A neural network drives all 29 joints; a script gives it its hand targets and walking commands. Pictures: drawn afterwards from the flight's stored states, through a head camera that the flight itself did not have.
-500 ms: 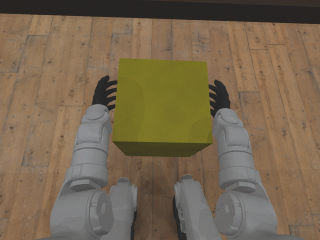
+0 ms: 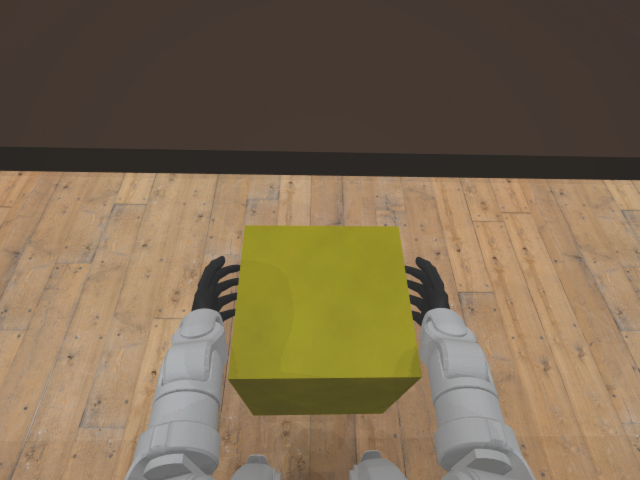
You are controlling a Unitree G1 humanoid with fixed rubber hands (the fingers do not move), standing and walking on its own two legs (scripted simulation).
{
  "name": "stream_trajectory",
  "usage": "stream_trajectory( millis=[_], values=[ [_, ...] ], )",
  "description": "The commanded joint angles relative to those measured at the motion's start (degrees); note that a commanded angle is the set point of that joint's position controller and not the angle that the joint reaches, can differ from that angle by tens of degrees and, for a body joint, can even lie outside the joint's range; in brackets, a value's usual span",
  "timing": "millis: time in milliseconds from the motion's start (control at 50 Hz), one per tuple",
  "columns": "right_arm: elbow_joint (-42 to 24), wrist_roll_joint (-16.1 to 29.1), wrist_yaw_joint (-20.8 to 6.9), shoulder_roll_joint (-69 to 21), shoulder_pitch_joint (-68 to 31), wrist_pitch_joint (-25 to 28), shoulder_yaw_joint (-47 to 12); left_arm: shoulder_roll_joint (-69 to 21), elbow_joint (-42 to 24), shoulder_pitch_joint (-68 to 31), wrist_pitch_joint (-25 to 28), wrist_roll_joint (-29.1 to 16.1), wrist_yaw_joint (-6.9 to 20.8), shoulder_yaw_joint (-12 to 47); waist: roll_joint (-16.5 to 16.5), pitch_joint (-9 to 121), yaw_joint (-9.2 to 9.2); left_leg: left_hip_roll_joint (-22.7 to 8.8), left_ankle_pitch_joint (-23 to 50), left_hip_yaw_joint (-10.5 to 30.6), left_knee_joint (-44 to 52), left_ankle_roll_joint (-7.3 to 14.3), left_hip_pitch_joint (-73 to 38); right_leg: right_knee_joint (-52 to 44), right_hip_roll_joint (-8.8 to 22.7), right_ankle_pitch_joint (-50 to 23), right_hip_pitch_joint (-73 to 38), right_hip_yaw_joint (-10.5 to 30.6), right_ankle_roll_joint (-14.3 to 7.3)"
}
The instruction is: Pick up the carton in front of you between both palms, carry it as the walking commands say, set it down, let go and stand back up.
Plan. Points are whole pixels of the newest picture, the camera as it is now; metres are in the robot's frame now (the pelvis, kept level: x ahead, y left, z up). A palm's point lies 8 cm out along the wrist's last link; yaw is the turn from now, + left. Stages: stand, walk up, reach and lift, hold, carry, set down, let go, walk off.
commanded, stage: reach and lift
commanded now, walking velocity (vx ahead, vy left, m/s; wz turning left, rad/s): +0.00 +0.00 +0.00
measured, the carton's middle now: (320, 328) +0.35 -0.01 -0.09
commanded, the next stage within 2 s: hold in 1.40 s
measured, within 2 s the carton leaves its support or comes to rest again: neither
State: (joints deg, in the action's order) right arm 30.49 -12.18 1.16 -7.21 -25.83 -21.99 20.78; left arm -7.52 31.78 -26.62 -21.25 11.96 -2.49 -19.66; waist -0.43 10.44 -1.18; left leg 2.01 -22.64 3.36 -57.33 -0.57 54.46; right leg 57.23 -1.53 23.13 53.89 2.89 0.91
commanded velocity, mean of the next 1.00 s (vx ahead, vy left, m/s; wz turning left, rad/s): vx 0.00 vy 0.00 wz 0.00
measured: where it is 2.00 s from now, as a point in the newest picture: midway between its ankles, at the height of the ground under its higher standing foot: outside the picture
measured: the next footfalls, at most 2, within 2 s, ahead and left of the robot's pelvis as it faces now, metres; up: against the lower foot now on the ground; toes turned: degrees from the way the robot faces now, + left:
none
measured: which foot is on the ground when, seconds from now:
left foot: down 0.00-1.00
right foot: down 0.00-1.00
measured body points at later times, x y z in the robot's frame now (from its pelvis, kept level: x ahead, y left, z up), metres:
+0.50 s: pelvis +0.02 +0.00 +0.07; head -0.01 +0.00 +0.52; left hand +0.33 +0.15 +0.09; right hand +0.32 -0.15 +0.09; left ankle +0.04 +0.12 -0.67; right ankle +0.04 -0.13 -0.67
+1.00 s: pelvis +0.02 +0.00 +0.07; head +0.00 +0.00 +0.52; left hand +0.33 +0.15 +0.10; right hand +0.33 -0.16 +0.10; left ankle +0.04 +0.12 -0.67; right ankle +0.04 -0.13 -0.67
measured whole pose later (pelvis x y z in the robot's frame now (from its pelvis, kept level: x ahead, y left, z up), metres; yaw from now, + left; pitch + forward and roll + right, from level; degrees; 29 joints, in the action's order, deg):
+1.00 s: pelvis +0.02 +0.00 +0.07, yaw +0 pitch -5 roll +0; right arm 18.8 -17.0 -1.6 -9.3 -17.5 -36.4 16.0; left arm -9.3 18.7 -17.5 -36.1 17.1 1.1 -16.1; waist 0.2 -2.1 -0.1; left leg 1.0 -11.4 3.5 -23.4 -0.3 7.1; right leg 23.4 -0.8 11.9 6.8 3.5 0.4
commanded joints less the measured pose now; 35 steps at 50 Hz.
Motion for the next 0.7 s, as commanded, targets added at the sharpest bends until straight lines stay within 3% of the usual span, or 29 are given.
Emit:
stream_trajectory(
  millis=[0, 160, 280, 480, 680],
  values=[
    [1.05, 8.33, -13.98, -59.47, -28.58, 0.13, -34.73, -60.26, 1.30, -27.42, -0.08, -7.97, 14.05, 34.05, -0.01, 27.28, -0.03, 5.43, 15.46, 0.95, 11.57, 0.61, -23.00, -11.33, -5.68, -16.76, -22.36, 0.93, -1.12],
    [-3.07, 8.86, -14.04, -59.07, -21.48, -3.53, -37.29, -59.48, -3.03, -20.29, -3.90, -8.57, 14.85, 36.14, 0.67, 18.69, 0.64, 4.33, 21.46, 1.52, 21.57, 1.02, -35.56, -21.63, -4.46, -22.64, -34.90, 1.75, -0.88],
    [-7.69, 9.68, -14.40, -58.32, -18.23, -7.85, -39.27, -58.37, -8.22, -16.98, -8.35, -9.43, 15.47, 38.14, 0.59, 11.17, 0.90, 3.49, 22.48, 1.49, 29.12, 0.75, -44.03, -29.08, -3.62, -23.03, -42.58, 1.69, -0.79],
    [-4.78, 5.86, -15.50, -55.66, -21.00, -11.83, -31.11, -55.78, -5.91, -20.33, -12.62, -5.83, 17.00, 30.65, 0.28, -2.64, 0.86, 2.63, 9.17, 0.77, 34.94, 1.22, -45.37, -35.17, -2.90, -9.15, -43.27, 1.11, -1.76],
    [-7.51, 6.76, -15.90, -56.75, -25.95, -11.27, -33.51, -56.79, -7.83, -24.44, -11.91, -6.34, 17.22, 32.16, 0.61, 3.48, 1.09, 2.84, 11.56, 0.48, 35.03, 1.21, -48.39, -35.08, -3.10, -11.85, -46.92, 0.65, -1.39]
  ],
)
